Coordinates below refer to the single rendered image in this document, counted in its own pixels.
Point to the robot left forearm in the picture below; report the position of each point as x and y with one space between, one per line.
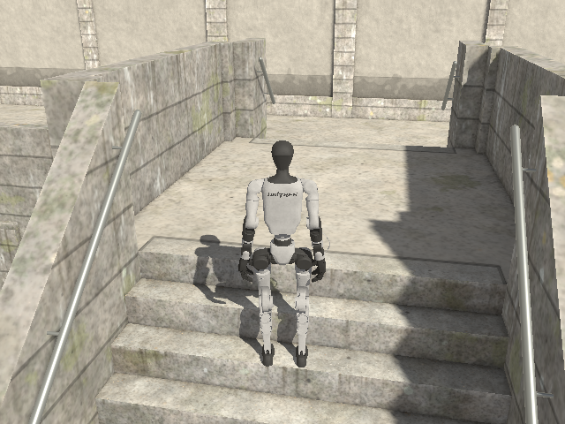
247 241

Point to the right robot hand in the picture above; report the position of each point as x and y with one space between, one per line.
321 269

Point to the right robot shin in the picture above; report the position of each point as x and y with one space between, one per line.
302 326

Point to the robot right forearm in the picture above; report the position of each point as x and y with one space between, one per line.
317 243

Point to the robot right thigh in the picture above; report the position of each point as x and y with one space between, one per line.
303 261

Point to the robot left upper arm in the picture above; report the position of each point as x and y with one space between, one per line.
252 203

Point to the robot right upper arm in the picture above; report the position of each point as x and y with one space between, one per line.
312 203

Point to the left robot hand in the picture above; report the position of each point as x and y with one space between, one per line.
244 270

